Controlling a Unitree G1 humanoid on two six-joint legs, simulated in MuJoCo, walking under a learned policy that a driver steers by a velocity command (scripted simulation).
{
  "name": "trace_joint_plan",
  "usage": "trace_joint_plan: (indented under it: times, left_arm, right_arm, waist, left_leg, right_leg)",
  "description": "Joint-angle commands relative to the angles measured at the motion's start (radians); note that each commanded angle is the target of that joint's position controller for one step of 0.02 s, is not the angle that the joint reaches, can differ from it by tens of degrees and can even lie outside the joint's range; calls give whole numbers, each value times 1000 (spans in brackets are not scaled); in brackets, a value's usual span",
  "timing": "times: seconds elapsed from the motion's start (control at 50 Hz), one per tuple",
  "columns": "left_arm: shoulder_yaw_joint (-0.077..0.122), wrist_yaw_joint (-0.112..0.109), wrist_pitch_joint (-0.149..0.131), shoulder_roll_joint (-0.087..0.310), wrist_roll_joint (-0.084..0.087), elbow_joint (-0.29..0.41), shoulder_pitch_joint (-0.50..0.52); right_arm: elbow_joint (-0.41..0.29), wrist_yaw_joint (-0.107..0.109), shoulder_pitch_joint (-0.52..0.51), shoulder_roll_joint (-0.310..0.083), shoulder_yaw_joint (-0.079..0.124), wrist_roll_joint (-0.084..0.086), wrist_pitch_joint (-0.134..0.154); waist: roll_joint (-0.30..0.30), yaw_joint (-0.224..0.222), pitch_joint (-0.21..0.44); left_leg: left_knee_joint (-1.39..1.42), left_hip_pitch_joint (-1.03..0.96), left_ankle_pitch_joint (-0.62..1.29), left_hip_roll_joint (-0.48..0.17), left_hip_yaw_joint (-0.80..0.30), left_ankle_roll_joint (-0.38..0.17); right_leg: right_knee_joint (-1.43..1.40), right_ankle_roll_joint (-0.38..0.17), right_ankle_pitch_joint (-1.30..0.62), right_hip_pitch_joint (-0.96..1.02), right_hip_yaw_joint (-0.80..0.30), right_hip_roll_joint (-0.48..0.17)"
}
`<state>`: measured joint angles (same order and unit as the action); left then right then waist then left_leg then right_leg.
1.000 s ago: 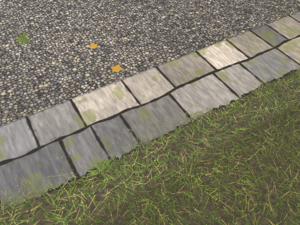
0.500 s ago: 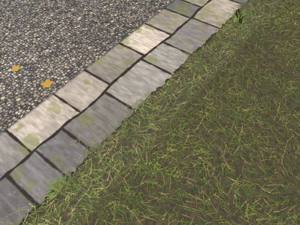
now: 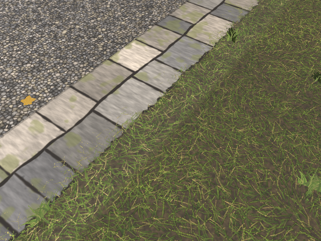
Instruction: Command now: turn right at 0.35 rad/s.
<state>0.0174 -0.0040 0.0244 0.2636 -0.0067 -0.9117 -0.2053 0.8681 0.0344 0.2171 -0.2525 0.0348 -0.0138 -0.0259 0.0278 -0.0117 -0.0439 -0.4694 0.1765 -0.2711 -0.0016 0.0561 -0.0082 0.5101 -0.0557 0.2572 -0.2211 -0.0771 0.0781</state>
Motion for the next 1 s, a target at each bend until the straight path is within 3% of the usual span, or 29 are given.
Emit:
trace_joint_plan:
  times: [0.02, 0.06, 0.1, 0.14, 0.16, 0.18, 0.2, 0.22, 0.24, 0.26, 0.28, 0.3, 0.36, 0.46, 0.56, 0.62, 0.64, 0.66, 0.68, 0.7, 0.72, 0.74, 0.76, 0.8, 0.82, 0.88, 0.94, 1.0]
  left_arm:
    - [34, 4, -3, 94, -8, 55, -4]
    - [41, 8, 9, 87, -13, 62, -17]
    - [39, 14, 14, 68, -7, 77, -14]
    - [43, 24, 10, 72, -4, 55, -92]
    - [59, 28, 5, 107, -12, 33, -158]
    - [94, 25, -4, 242, -22, 39, -224]
    - [87, 31, -13, 245, -27, 49, -231]
    - [80, 23, -15, 215, -25, 56, -184]
    - [75, 12, -17, 188, -17, 68, -135]
    - [73, 3, -24, 180, -10, 73, -117]
    - [69, -2, -33, 164, -8, 72, -116]
    - [67, -1, -43, 156, -6, 64, -143]
    - [71, 4, -64, 153, 1, 31, -228]
    - [76, 1, -69, 156, -6, 11, -298]
    - [82, -4, -76, 169, -12, 8, -315]
    - [90, -8, -80, 190, -10, 30, -241]
    - [93, -5, -83, 203, -8, 40, -205]
    - [93, 2, -90, 205, -2, 44, -185]
    - [80, 11, -99, 152, 8, 66, -183]
    - [57, 10, -98, 46, 20, 105, -236]
    - [62, 5, -85, 113, -8, 90, -274]
    - [68, 11, -77, 135, -22, 75, -231]
    - [66, 23, -73, 122, -23, 73, -181]
    - [63, 41, -59, 100, -33, 76, -144]
    - [60, 48, -53, 90, -35, 80, -145]
    - [49, 60, -44, 66, -32, 101, -77]
    - [35, 69, -49, 54, -39, 143, 51]
    - [8, 82, -59, 23, -36, 185, 187]
  right_arm:
    - [-35, 16, 32, -184, 55, -3, -5]
    - [-60, 16, -21, -169, 50, -7, -7]
    - [-66, 10, -57, -178, 49, -14, -6]
    - [-73, -5, -80, -201, 59, -15, -10]
    - [-81, -11, -85, -178, 55, -21, -14]
    - [-152, -22, -147, -96, 29, -11, -13]
    - [-185, -19, -208, -121, 28, -22, -8]
    - [-180, -23, -193, -152, 35, -8, 2]
    - [-162, -31, -167, -170, 40, 1, 15]
    - [-149, -37, -152, -166, 41, -12, 31]
    - [-127, -44, -128, -155, 38, -31, 40]
    - [-121, -51, -120, -144, 35, -37, 43]
    - [-136, -56, -157, -123, 30, -28, 43]
    - [-186, -59, -268, -118, 24, -21, 45]
    - [-243, -68, -351, -114, 15, -13, 61]
    - [-234, -59, -244, -134, 20, -6, 71]
    - [-207, -48, -150, -151, 29, -3, 75]
    - [-170, -32, -16, -184, 44, -7, 85]
    - [-154, -13, 148, -264, 65, -25, 95]
    - [-160, -4, 185, -335, 73, -42, 89]
    - [-155, -7, 122, -303, 73, -31, 79]
    - [-175, -13, 44, -203, 53, -23, 79]
    - [-173, -19, 6, -146, 39, -17, 84]
    - [-149, -21, 28, -107, 24, -21, 97]
    - [-130, -26, 58, -112, 24, -18, 109]
    - [-90, -42, 116, -106, 25, -7, 136]
    - [-57, -46, 154, -96, 20, -7, 136]
    - [-28, -47, 178, -105, 19, 0, 133]
  waist:
    - [-189, 20, 29]
    - [-178, 12, 6]
    - [-135, 0, -5]
    - [-138, -24, 44]
    - [-49, -46, 26]
    - [284, -80, -8]
    - [230, -89, -63]
    - [134, -43, -111]
    - [79, -10, -123]
    - [58, -3, -103]
    - [48, -4, -72]
    - [38, -11, -36]
    - [21, -33, -10]
    - [48, -79, -39]
    - [74, -95, -53]
    - [90, -24, -25]
    - [81, 24, 9]
    - [29, 92, 77]
    - [-94, 154, 214]
    - [-308, 112, 289]
    - [-276, 45, 225]
    - [-139, 22, 102]
    - [-72, 18, 28]
    - [-112, 11, 6]
    - [-141, 7, 19]
    - [-127, 5, 18]
    - [-116, 19, -14]
    - [-119, 38, -29]
  left_leg:
    - [137, -23, 154, -284, -226, -168]
    - [139, 46, 250, -363, -245, -230]
    - [107, 56, 310, -342, -178, -194]
    - [46, 124, -67, -264, -90, -117]
    - [-91, 247, -303, -200, -27, -79]
    - [-435, 483, -422, -18, 111, -7]
    - [-545, 563, -395, 31, -61, -18]
    - [-569, 555, -285, -15, -111, -30]
    - [-547, 526, -173, -41, -110, -29]
    - [-518, 504, -107, -53, -107, -20]
    - [-503, 479, -48, -56, -99, -9]
    - [-496, 468, -7, -51, -94, 0]
    - [-444, 521, 51, -46, -83, 24]
    - [-324, 572, 105, -43, -77, 61]
    - [-195, 487, 112, -12, -68, 50]
    - [-101, 233, 98, 18, -64, 17]
    - [-62, 76, 82, 46, -51, 1]
    - [-8, -119, 95, 34, -62, -21]
    - [56, -337, -129, -155, -255, -63]
    - [215, -486, -379, -414, -707, -125]
    - [263, -365, -491, -436, -870, -172]
    - [266, -234, -465, -402, -727, -164]
    - [269, -137, -285, -340, -544, -152]
    - [285, -69, -9, -253, -333, -124]
    - [280, -68, 110, -252, -293, -136]
    - [293, -101, 295, -249, -205, -158]
    - [315, -116, 385, -229, -115, -162]
    - [325, -66, 435, -191, -27, -146]
  right_leg:
    - [183, -21, 57, -116, 12, -22]
    - [324, -29, 264, -133, 55, -37]
    - [253, -25, 252, -111, 81, -64]
    - [74, -44, 131, 62, 113, -18]
    - [-36, -67, 201, 170, 21, -24]
    - [-308, -179, 549, 191, -498, -291]
    - [-438, -249, 629, 116, -744, -378]
    - [-430, -258, 645, 65, -682, -376]
    - [-416, -224, 551, 51, -580, -330]
    - [-406, -196, 415, 85, -499, -282]
    - [-395, -181, 273, 125, -429, -244]
    - [-380, -180, 167, 163, -390, -229]
    - [-357, -191, 26, 249, -351, -222]
    - [-350, -204, -18, 255, -361, -223]
    - [-272, -190, -221, 216, -371, -216]
    - [-208, -129, -363, 116, -381, -208]
    - [-136, -102, -466, 63, -372, -184]
    - [31, -72, -511, 10, -325, -122]
    - [316, -41, -357, -88, -226, -37]
    - [568, -18, 287, -346, -112, 101]
    - [703, -28, 251, -424, -88, 18]
    - [724, -34, 154, -426, -72, -39]
    - [690, -27, 89, -402, -48, -74]
    - [645, -16, 43, -360, -29, -105]
    - [643, -13, 35, -350, -24, -98]
    - [603, -10, -9, -417, -35, -86]
    - [462, 7, -92, -477, -4, -86]
    - [224, 15, -193, -367, 97, -92]
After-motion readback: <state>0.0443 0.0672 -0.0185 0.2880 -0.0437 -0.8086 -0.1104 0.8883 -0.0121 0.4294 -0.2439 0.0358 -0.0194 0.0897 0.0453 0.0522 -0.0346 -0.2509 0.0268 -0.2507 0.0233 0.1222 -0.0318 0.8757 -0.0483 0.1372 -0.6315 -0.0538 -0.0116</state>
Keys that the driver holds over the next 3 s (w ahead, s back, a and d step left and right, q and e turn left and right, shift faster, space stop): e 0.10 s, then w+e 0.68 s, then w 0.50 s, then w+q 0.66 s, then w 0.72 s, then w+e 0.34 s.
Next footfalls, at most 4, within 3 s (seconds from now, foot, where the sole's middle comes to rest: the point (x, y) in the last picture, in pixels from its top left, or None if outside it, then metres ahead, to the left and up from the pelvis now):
0.68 left None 0.36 0.03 -0.77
1.16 right None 0.51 -0.28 -0.77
1.70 left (224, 170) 0.85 -0.28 -0.77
2.22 right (259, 128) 1.11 -0.50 -0.77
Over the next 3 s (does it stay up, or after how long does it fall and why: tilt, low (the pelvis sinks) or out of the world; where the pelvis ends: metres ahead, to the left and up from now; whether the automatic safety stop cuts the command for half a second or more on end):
stays up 1.36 -0.40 0.01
